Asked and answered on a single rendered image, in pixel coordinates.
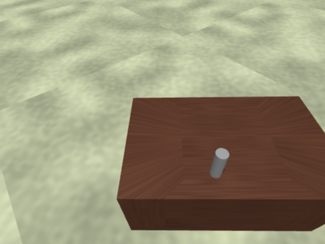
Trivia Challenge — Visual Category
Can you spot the can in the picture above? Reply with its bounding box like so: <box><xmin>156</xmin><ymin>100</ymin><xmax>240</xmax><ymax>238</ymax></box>
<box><xmin>209</xmin><ymin>148</ymin><xmax>230</xmax><ymax>178</ymax></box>

